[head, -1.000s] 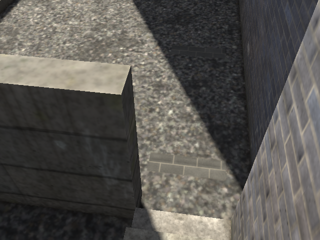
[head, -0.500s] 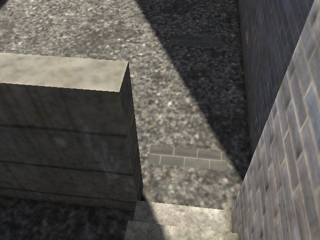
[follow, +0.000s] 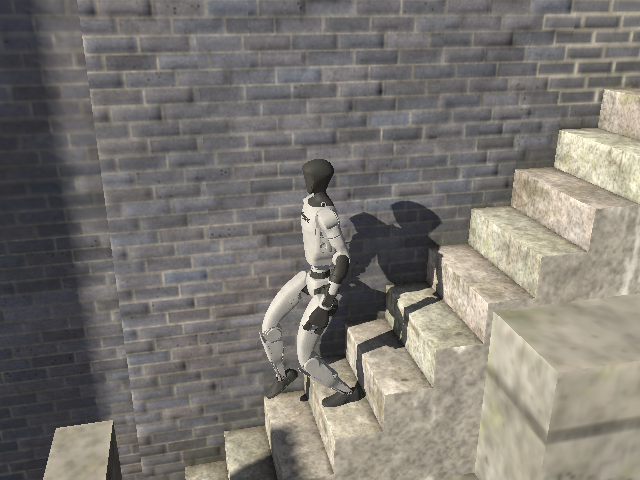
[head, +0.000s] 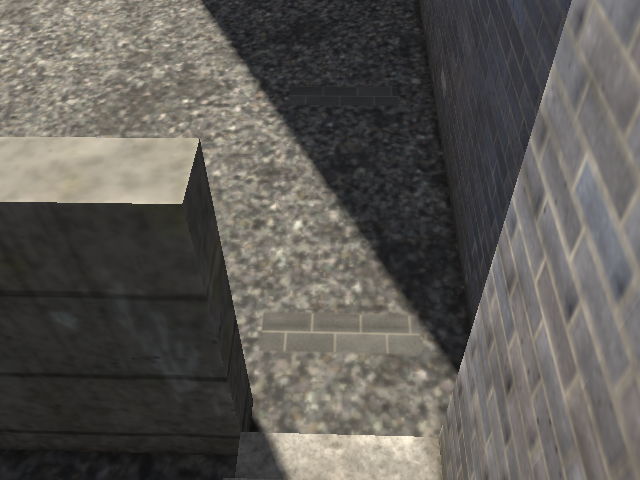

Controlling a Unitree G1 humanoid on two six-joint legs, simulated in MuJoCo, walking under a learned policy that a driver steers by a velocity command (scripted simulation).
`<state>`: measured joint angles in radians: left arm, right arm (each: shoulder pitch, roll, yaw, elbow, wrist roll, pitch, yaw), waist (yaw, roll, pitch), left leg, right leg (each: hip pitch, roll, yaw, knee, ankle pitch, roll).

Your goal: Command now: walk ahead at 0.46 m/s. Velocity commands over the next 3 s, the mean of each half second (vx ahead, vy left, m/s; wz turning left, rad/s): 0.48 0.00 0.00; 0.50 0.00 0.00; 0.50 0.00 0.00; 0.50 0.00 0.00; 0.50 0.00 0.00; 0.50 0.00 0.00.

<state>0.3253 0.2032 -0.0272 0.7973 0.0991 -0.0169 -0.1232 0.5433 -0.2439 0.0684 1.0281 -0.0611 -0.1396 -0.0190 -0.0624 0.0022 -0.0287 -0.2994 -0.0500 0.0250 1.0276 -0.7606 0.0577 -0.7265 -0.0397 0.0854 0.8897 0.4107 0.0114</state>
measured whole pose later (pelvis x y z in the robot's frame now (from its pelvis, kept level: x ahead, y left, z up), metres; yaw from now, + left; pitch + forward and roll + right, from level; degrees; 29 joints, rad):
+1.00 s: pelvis +0.36 +0.00 -0.38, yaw +1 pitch -2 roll -1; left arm 0.18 0.17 0.06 0.87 0.06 -0.02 0.00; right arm 0.51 -0.15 0.02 1.06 -0.02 -0.09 0.00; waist -0.06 -0.05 -0.02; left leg -0.35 0.05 0.02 0.94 -0.56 0.02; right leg -0.85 -0.02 0.11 1.12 0.35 0.02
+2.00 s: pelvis +0.97 -0.07 -0.85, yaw +2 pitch +2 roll +7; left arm 0.16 0.23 0.00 0.79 0.08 -0.08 -0.11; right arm 0.58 -0.18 0.04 1.03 -0.04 -0.14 0.01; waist -0.09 -0.08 -0.03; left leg -0.30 -0.15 0.11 1.10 -0.84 0.07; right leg -0.73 -0.12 0.07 0.84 0.43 -0.04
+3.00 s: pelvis +1.61 -0.05 -0.97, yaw +1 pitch +2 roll +1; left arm -0.04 0.22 0.05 0.72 -0.03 -0.09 -0.04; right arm 0.43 -0.23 -0.09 0.96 0.02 -0.08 -0.02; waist -0.06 -0.02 0.05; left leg 0.10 -0.02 0.01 0.36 -0.47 0.02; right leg -0.53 -0.01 -0.01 0.49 0.00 -0.12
